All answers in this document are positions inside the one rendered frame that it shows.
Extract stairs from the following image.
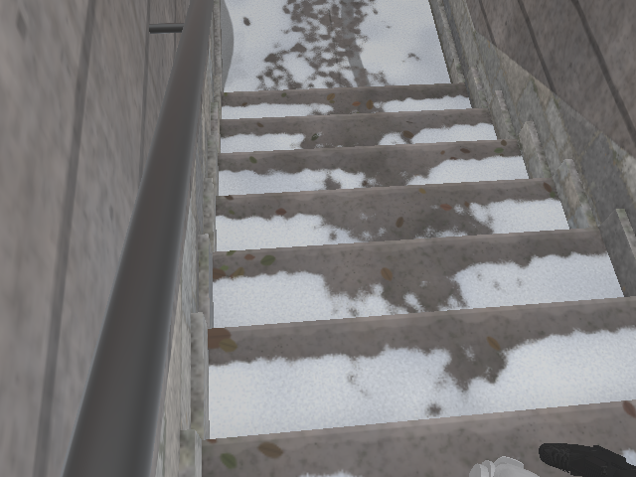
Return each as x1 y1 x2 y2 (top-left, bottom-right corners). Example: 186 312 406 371
202 82 636 477

